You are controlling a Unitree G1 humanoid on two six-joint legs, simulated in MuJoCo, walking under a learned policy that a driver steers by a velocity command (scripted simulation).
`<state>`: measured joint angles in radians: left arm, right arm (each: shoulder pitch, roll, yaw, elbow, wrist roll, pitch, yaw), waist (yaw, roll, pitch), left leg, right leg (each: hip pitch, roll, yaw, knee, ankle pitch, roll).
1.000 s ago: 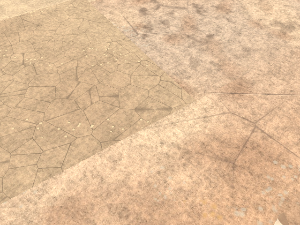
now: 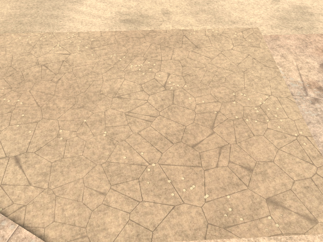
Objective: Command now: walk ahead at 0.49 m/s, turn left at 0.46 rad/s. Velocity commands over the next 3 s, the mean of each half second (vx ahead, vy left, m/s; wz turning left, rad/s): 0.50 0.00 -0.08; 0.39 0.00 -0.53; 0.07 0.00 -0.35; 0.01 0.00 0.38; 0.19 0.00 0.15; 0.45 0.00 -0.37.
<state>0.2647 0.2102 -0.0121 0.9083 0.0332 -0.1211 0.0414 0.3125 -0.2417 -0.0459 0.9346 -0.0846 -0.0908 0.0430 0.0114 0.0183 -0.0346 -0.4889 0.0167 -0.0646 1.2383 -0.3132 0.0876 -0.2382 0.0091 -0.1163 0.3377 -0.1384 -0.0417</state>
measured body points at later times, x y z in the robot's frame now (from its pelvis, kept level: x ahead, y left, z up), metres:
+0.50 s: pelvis +0.26 +0.06 -0.01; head +0.26 +0.06 +0.44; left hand +0.38 +0.29 -0.14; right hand +0.22 -0.18 -0.15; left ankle +0.23 +0.15 -0.74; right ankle +0.25 -0.08 -0.67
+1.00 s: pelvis +0.55 -0.01 -0.11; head +0.57 -0.02 +0.34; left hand +0.67 +0.20 -0.26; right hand +0.56 -0.29 -0.24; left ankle +0.62 +0.12 -0.80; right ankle +0.53 -0.10 -0.84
